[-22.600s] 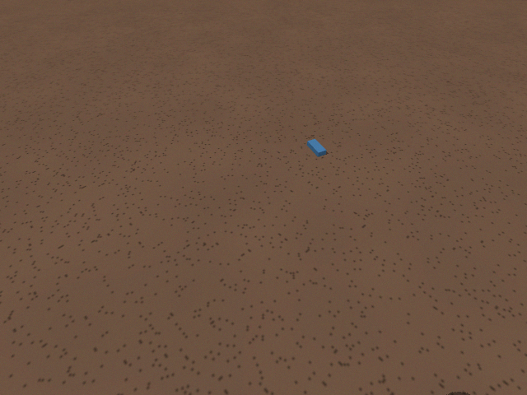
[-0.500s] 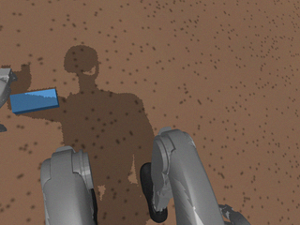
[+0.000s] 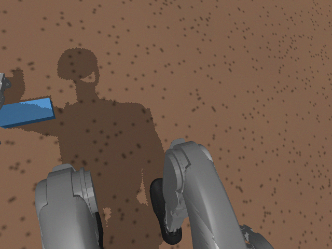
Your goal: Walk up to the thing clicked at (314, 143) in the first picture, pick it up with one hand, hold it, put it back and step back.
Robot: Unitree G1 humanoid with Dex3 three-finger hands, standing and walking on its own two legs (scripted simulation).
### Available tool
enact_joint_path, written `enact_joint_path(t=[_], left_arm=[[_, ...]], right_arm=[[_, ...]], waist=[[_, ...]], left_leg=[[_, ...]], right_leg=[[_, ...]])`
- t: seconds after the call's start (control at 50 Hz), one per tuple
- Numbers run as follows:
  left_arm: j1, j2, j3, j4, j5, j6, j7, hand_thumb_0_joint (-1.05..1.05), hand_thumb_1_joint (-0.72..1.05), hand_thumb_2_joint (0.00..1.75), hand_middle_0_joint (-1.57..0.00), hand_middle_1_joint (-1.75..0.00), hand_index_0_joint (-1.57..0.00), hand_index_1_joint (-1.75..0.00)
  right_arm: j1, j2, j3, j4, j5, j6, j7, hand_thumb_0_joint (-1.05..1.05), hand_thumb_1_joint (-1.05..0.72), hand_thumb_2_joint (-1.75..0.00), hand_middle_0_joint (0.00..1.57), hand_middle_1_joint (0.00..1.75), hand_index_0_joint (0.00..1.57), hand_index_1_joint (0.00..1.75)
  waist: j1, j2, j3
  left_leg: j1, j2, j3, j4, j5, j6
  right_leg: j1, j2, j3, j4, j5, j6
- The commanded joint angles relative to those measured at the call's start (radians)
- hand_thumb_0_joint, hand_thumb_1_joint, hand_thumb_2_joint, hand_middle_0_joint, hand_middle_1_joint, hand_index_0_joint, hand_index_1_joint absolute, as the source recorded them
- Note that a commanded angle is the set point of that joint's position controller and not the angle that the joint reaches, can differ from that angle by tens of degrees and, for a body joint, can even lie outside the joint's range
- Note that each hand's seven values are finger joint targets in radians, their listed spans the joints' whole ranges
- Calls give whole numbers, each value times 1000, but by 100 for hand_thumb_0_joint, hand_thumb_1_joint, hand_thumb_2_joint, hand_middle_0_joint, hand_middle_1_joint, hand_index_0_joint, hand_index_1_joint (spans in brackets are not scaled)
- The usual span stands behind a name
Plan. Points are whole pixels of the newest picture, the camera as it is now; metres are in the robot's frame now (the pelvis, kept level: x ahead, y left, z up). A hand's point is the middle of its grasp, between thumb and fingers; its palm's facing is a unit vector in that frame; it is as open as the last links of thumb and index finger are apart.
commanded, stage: rise first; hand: left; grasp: from above
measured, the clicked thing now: (27, 112) +0.48 +0.27 -0.31
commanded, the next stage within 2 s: approach in 1.24 s
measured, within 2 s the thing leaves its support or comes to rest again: neither
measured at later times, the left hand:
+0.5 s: hand out of the picture +0.45 +0.32 -0.20, palm faces -0.46 -0.05 -0.89, open 14.2 cm
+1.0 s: hand out of the picture +0.45 +0.32 -0.19, palm faces -0.46 -0.05 -0.89, open 14.1 cm
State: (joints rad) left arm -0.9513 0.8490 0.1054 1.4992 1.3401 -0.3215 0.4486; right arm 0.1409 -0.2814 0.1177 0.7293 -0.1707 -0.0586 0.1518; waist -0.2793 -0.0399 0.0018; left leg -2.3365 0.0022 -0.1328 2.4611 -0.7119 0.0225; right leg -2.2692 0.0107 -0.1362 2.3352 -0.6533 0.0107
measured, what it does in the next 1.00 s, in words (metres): stands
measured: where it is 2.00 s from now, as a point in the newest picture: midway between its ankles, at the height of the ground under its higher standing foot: (133, 236)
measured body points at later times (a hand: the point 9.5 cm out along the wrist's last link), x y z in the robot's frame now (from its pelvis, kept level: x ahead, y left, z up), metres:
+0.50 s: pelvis +0.00 +0.00 +0.00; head +0.25 +0.10 +0.36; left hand +0.47 +0.32 -0.14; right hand +0.04 -0.27 -0.09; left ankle +0.07 +0.12 -0.29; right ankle +0.11 -0.11 -0.29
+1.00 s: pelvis +0.00 +0.00 +0.00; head +0.24 +0.10 +0.36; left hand +0.47 +0.32 -0.14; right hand +0.04 -0.27 -0.08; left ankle +0.07 +0.12 -0.29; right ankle +0.11 -0.11 -0.29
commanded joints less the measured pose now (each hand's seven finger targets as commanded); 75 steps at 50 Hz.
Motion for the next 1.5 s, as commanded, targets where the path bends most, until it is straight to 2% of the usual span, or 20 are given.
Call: enact_joint_path(t=[0.0,0.24,0.3,0.32,0.38,0.42,0.62,0.78,0.82,0.92,0.96,1.0,1.1,1.14,1.16,1.2,1.32,1.36,1.44,1.48], left_arm=[[-311,258,33,-124,-14,0,49,0,-56,104,-7,-96,-6,-97],[-313,302,46,-141,-18,8,45,0,-55,103,-7,-97,-6,-98],[-276,247,20,-78,-25,20,35,0,-55,103,-7,-98,-6,-99],[-327,288,42,-136,-30,10,37,0,-54,103,-7,-97,-6,-98],[-276,308,52,-139,-15,11,36,0,-55,103,-7,-96,-6,-98],[-311,264,28,-150,-22,9,32,0,-55,103,-7,-97,-6,-98],[-267,250,16,-118,-27,21,29,0,-56,104,-7,-96,-6,-98],[-302,284,33,-120,-27,15,20,0,-54,103,-9,-95,-7,-97],[-262,226,-5,-72,-27,19,14,0,-54,103,-9,-94,-8,-96],[-315,299,40,-156,-27,9,13,0,-51,101,-12,-92,-10,-94],[-256,239,13,-107,-31,13,13,0,-51,101,-13,-90,-10,-92],[-310,301,49,-190,-32,5,16,0,-49,100,-14,-89,-12,-91],[-264,213,2,-135,-37,17,11,0,-48,98,-15,-87,-13,-89],[-314,289,41,-208,-33,8,18,0,-48,99,-16,-85,-13,-88],[-270,252,17,-143,-24,15,12,0,-48,98,-16,-85,-13,-88],[-285,278,47,-166,-27,9,22,0,-46,98,-18,-83,-15,-86],[-289,251,16,-144,-30,9,19,0,-51,102,-20,-80,-14,-85],[-303,252,23,-154,-24,11,18,0,-47,96,-14,-94,-13,-94],[-385,120,-77,-158,-32,14,8,0,-49,97,-12,-97,-12,-97],[-434,128,-71,-174,-37,19,20,0,-49,98,-13,-96,-12,-96]], right_arm=[[215,-273,-87,6,-1,-6,-13,0,-90,-90,20,30,20,30],[223,-282,-73,-2,-13,-14,-9,0,-90,-90,20,30,20,30],[218,-279,-70,-4,-9,-19,-3,0,-90,-90,20,30,20,30],[216,-290,-74,-12,-8,-19,-6,0,-90,-90,20,30,20,30],[223,-288,-75,-14,-7,-19,-6,0,-90,-90,20,30,20,30],[225,-286,-75,-8,-7,-17,-1,0,-90,-90,20,30,20,30],[219,-279,-69,-14,4,-24,0,0,-90,-90,20,30,20,30],[217,-291,-72,-26,5,-30,-5,0,-90,-90,20,30,20,30],[220,-278,-67,-11,8,-28,-4,0,-90,-90,20,30,20,30],[217,-292,-74,-33,5,-31,-5,0,-90,-90,20,30,20,30],[219,-284,-73,-21,7,-27,-8,0,-90,-90,20,30,20,30],[217,-294,-79,-36,6,-28,-7,0,-90,-90,20,30,20,30],[229,-278,-79,-15,8,-27,-1,0,-90,-90,20,30,20,30],[229,-293,-86,-22,11,-25,-5,0,-90,-90,20,30,20,30],[233,-288,-83,-13,10,-25,-2,0,-90,-90,20,30,20,30],[224,-290,-86,-28,8,-25,-4,0,-90,-90,20,30,20,30],[220,-275,-77,-18,9,-26,-3,0,-90,-90,20,30,20,30],[225,-285,-86,-29,9,-27,-2,0,-90,-90,20,30,20,30],[247,-270,-80,1,9,-32,-3,0,-90,-90,20,30,20,30],[257,-284,-84,2,6,-35,-7,0,-90,-90,20,30,20,30]], waist=[[-17,365,-657],[-19,385,-680],[-27,378,-632],[-34,374,-646],[-8,406,-663],[-35,405,-657],[-12,383,-651],[-24,357,-621],[-20,370,-607],[-24,380,-637],[-7,377,-614],[-13,387,-658],[-23,385,-641],[-11,403,-679],[-13,401,-640],[-14,368,-654],[-7,373,-673],[-21,372,-664],[-68,384,-641],[-78,395,-662]], left_leg=[[526,-16,57,-255,218,9],[518,-15,58,-243,233,10],[516,-13,52,-250,220,6],[516,-10,41,-255,212,6],[533,-12,51,-256,236,3],[544,-10,40,-262,243,0],[515,-15,56,-266,197,6],[497,-13,48,-265,181,7],[498,-16,51,-270,178,4],[519,-13,46,-269,191,4],[493,-17,53,-279,164,2],[536,-12,43,-279,184,2],[526,-16,53,-276,203,3],[555,-13,42,-278,224,-1],[545,-16,47,-274,222,-3],[516,-16,54,-266,212,4],[513,-18,61,-270,193,7],[509,-18,60,-272,201,7],[525,-14,54,-274,172,5],[557,-11,36,-281,186,-1]], right_leg=[[308,41,-44,-205,213,-45],[348,42,-47,-204,232,-40],[313,41,-52,-200,216,-42],[308,42,-59,-199,213,-43],[334,40,-54,-199,231,-44],[307,40,-62,-188,234,-43],[325,43,-49,-215,200,-45],[308,40,-52,-217,188,-45],[298,39,-50,-213,180,-47],[308,39,-53,-215,193,-47],[296,37,-52,-220,163,-50],[304,37,-56,-216,181,-47],[306,37,-52,-215,202,-45],[306,34,-55,-208,216,-47],[286,33,-52,-205,209,-51],[320,37,-52,-218,209,-48],[331,40,-44,-224,194,-47],[329,38,-47,-221,202,-48],[291,41,-50,-230,186,-48],[267,39,-64,-219,196,-47]])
